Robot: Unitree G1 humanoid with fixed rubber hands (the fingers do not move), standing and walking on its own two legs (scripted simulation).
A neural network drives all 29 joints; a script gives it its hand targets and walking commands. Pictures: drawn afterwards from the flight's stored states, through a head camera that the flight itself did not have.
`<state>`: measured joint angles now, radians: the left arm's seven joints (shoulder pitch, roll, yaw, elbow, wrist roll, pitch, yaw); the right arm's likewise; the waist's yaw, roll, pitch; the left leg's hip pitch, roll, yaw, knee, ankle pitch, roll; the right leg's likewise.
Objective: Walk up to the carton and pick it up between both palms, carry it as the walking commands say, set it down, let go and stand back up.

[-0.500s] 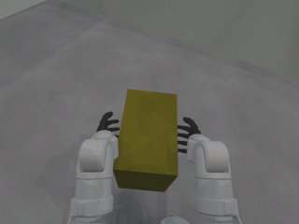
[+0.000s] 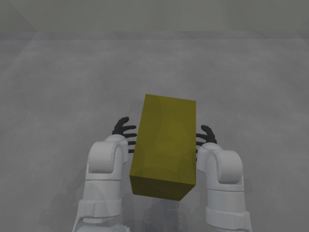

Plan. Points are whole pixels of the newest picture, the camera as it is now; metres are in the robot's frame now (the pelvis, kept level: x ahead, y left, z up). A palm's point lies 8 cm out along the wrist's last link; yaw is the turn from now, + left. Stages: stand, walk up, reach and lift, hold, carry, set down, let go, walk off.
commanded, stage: carry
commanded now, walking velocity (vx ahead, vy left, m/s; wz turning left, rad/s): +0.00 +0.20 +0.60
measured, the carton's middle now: (163, 149) +0.35 -0.04 -0.02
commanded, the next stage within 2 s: none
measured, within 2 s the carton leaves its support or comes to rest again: neither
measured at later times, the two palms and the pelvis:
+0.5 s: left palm out of the picture +0.16 +0.27 +0.06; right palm (118, 188) +0.22 +0.06 +0.07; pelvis -0.11 +0.07 -0.02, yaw +17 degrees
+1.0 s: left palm out of the picture -0.03 +0.49 +0.05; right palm out of the picture +0.08 +0.29 +0.06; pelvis -0.25 +0.23 -0.02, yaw +28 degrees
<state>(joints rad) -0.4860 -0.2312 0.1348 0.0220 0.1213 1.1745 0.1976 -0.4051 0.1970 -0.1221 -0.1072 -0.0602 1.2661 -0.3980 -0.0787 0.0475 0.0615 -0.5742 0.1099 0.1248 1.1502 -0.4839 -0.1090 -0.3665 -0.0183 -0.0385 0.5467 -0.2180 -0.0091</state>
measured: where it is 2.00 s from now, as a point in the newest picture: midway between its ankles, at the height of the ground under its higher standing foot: outside the picture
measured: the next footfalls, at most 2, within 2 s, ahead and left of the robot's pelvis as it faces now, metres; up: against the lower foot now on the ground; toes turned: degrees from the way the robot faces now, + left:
left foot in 0.48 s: -0.08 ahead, +0.20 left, +0.00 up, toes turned +22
right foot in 0.92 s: -0.18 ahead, +0.06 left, +0.00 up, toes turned +20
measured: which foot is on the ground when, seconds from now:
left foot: up 0.00-0.46, down 0.48-0.90, up 0.92-1.00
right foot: down 0.00-0.48, up 0.50-0.90, down 0.92-1.00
